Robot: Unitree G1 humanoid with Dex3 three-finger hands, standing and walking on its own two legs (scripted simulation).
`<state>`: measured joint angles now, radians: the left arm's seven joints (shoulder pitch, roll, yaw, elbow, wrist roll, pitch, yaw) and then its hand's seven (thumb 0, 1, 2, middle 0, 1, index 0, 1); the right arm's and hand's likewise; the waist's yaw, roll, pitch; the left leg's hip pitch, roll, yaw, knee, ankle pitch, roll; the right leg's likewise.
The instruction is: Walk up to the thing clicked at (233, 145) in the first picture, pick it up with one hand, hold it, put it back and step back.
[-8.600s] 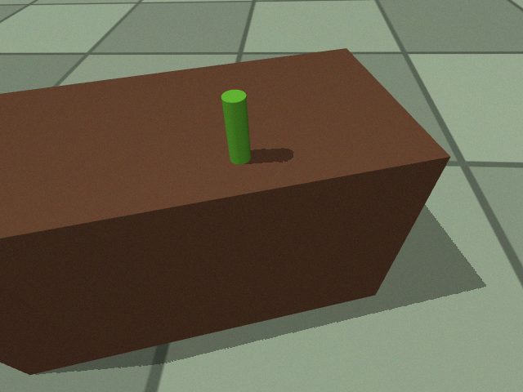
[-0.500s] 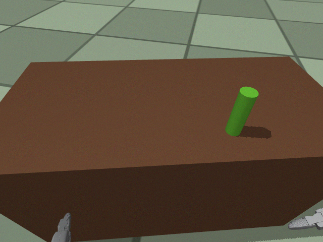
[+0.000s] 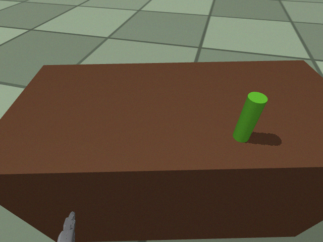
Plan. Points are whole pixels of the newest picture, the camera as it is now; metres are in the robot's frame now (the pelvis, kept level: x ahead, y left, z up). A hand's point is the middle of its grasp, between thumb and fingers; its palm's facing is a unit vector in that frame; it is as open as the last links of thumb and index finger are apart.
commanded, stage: go down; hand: right
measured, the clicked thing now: (248, 118) +0.46 -0.24 +0.06
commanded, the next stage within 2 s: none
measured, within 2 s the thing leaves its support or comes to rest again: neither
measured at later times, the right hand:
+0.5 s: hand out of the picture +0.30 -0.38 +0.15, palm faces +0.22 +0.97 +0.00, open 17.5 cm
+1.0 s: hand out of the picture +0.33 -0.41 +0.15, palm faces +0.25 +0.97 +0.00, open 17.6 cm
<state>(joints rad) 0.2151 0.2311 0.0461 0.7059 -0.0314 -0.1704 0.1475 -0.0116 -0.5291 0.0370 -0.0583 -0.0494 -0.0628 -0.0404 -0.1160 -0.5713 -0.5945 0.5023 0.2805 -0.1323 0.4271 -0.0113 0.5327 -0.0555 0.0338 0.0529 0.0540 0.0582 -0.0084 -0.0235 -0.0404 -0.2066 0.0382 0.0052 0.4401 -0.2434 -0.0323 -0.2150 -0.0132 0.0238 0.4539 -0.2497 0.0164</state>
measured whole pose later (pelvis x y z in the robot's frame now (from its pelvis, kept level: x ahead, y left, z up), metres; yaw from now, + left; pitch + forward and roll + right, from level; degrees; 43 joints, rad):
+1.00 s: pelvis +0.00 +0.00 -0.01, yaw +0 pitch +8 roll +2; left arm 0.22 0.26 -0.05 0.68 0.01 -0.26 0.23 -0.01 -0.55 0.06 -0.07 -0.06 -0.07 -0.06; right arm -0.50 -0.87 -0.68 1.01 0.25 -0.09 0.64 -0.01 0.57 -0.07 0.02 0.06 0.04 0.06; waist 0.03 0.01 -0.09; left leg -0.41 0.02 0.02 0.55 -0.28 -0.03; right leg -0.45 -0.03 0.05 0.63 -0.32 0.02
